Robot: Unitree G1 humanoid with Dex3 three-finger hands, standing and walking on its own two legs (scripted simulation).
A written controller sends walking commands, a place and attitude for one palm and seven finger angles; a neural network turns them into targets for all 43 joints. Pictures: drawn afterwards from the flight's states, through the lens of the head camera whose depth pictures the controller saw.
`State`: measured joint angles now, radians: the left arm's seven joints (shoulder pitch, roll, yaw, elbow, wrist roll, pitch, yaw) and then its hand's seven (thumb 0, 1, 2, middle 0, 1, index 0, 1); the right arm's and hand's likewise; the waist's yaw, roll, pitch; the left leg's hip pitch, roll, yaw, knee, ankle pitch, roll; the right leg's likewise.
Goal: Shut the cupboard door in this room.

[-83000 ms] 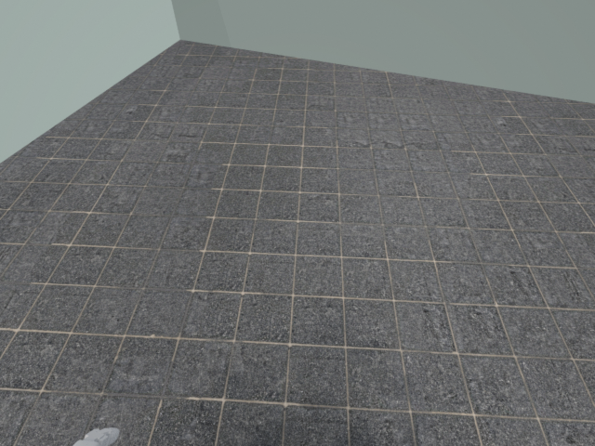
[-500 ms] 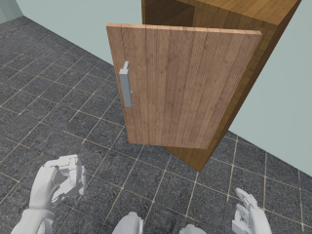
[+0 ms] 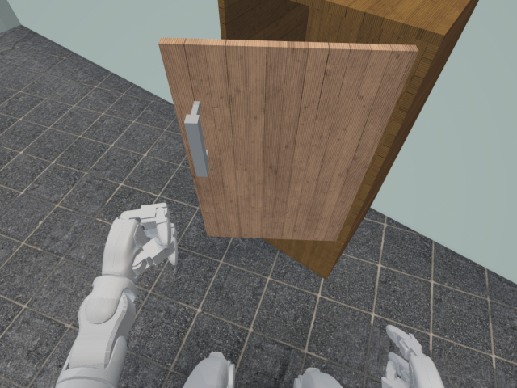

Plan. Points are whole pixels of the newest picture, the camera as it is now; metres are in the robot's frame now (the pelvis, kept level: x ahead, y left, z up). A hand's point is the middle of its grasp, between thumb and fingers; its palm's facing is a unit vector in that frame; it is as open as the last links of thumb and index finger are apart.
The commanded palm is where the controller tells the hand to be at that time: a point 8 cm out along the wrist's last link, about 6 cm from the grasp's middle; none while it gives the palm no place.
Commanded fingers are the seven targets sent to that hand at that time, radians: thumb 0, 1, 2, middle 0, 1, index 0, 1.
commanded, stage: bring the fist close to the handle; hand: left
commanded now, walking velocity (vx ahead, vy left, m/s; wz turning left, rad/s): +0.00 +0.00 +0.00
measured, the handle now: (199, 140) +0.53 +0.13 +0.06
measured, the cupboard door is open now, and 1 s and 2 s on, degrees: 34 34 21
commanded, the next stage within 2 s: push the door shut along its arc in 0.96 s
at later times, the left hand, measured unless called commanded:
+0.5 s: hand (207, 188) +0.41 +0.10 +0.06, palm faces -0.03 -1.00 -0.03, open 3.1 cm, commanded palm +0.40 +0.15 +0.06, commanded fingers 0.00 0.90 0.90 -1.30 -1.50 -1.30 -1.50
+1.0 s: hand (207, 181) +0.43 +0.10 +0.06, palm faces -0.01 -1.00 -0.02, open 3.1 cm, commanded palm +0.40 +0.15 +0.06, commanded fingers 0.00 0.90 0.90 -1.30 -1.50 -1.30 -1.50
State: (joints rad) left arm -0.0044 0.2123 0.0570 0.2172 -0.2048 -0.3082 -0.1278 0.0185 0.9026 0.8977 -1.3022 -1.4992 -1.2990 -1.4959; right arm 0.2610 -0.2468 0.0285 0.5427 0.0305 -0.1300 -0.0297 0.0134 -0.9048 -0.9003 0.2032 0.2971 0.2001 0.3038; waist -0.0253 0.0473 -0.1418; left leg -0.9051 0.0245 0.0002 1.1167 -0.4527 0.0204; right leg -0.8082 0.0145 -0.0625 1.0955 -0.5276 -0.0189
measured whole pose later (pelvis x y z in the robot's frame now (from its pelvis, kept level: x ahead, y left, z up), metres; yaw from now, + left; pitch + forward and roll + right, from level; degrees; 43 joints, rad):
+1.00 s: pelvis +0.00 -0.01 +0.00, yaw -1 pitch +17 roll -1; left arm -0.56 0.20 0.16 0.87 -0.12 -0.49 -0.03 0.02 0.90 0.90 -1.30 -1.50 -1.30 -1.50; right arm 0.32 -0.25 -0.02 0.65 0.00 -0.01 0.02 0.01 -0.91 -0.90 0.20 0.30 0.20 0.30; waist -0.08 0.03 -0.14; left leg -0.96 0.04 0.02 1.09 -0.43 0.01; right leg -0.89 0.03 -0.04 1.10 -0.51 -0.03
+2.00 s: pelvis -0.02 +0.01 -0.03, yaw -2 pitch +25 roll -4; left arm -1.12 0.43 0.21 1.29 -0.07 -0.39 -0.21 0.02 0.91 0.90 -1.31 -1.50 -1.30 -1.50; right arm 0.40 -0.28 0.01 0.68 -0.01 -0.03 0.03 0.01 -0.91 -0.90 0.20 0.30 0.20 0.30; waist -0.21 0.06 -0.13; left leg -1.23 0.04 -0.01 1.25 -0.45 0.03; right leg -1.13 0.03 -0.07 1.22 -0.52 -0.02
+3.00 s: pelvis +0.00 +0.00 -0.04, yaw -4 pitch +31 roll -4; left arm -1.28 0.41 0.35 1.28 0.11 -0.28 0.17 0.00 0.86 0.89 -1.30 -1.50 -1.30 -1.50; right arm 0.46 -0.22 0.03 0.65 -0.09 -0.01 0.12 0.00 -0.91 -0.90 0.20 0.30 0.20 0.30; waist -0.29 0.09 -0.13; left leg -1.34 0.07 -0.01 1.27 -0.48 0.02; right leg -1.25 0.06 -0.06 1.23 -0.53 -0.02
